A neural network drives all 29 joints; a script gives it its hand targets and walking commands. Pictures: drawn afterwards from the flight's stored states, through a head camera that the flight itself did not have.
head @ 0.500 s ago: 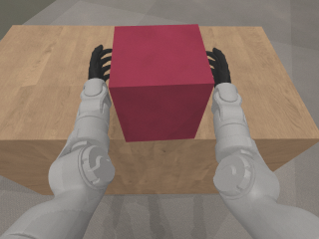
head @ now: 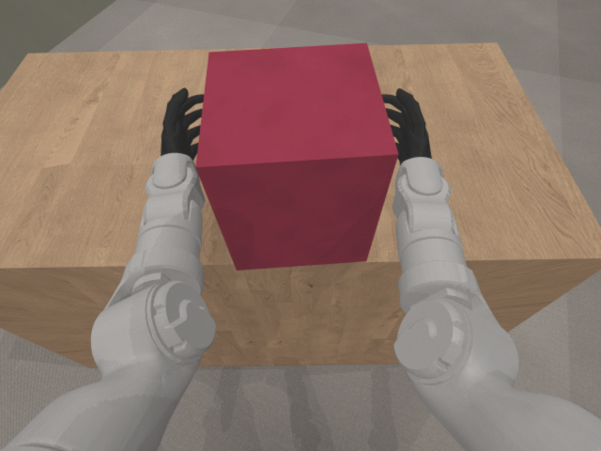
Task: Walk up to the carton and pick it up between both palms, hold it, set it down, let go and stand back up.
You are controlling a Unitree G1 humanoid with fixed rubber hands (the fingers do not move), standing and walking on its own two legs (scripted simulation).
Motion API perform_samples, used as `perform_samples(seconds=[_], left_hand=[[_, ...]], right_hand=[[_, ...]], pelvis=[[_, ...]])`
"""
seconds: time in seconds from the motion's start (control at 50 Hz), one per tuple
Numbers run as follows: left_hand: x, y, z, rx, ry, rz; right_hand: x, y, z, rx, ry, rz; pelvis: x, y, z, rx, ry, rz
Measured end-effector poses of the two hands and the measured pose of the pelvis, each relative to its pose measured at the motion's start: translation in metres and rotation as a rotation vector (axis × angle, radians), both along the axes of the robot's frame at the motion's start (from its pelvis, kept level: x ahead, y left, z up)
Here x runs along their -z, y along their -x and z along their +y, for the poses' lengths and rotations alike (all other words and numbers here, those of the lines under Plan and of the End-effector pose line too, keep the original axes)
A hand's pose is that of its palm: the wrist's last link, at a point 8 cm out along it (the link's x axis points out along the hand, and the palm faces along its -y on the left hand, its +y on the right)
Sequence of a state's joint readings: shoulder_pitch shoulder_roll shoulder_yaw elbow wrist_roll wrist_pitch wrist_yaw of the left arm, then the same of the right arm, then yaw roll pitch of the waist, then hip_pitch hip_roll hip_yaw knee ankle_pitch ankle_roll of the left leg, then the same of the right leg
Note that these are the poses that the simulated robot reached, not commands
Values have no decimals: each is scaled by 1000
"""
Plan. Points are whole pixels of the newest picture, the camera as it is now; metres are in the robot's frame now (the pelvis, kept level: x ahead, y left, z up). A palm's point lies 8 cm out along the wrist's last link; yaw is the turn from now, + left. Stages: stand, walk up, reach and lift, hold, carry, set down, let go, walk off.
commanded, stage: reach and lift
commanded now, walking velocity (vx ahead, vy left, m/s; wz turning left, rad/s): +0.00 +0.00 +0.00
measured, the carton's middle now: (295, 167) +0.49 +0.05 +0.06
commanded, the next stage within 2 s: none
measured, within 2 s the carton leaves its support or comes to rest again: leaves its support in 0.86 s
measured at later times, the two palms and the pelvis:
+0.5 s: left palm (180, 153) +0.45 +0.20 +0.12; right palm (412, 156) +0.46 -0.10 +0.12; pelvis +0.00 +0.00 +0.00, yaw +0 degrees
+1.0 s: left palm (178, 165) +0.43 +0.19 +0.13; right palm (418, 168) +0.44 -0.10 +0.12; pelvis -0.01 +0.00 +0.00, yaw +1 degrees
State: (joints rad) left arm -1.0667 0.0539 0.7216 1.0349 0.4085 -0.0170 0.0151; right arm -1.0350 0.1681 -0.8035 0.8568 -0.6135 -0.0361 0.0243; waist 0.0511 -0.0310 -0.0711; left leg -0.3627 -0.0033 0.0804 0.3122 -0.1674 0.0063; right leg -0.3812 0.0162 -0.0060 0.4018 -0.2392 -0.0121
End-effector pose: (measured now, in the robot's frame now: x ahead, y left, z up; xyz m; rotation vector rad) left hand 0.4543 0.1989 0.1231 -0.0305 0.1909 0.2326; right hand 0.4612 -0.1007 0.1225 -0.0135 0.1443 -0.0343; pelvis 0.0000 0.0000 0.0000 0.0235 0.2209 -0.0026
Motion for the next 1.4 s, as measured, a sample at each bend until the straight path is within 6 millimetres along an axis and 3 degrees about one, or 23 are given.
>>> perform_samples(seconds=[0.74, 1.14, 1.4], left_hand=[[0, 2, -1, 0, -21, 10], [0, 36, -6, 23, -7, -17], [-15, 61, 7, -9, -1, 20]], right_hand=[[3, 2, -1, -2, 12, -31], [-5, 41, -6, 12, 31, -63], [-40, 53, 9, -21, 5, -61]], pelvis=[[-1, 0, 2, -3, 10, 15], [-3, 19, 2, -7, 12, -59], [-5, 31, 11, -6, 19, -100]])
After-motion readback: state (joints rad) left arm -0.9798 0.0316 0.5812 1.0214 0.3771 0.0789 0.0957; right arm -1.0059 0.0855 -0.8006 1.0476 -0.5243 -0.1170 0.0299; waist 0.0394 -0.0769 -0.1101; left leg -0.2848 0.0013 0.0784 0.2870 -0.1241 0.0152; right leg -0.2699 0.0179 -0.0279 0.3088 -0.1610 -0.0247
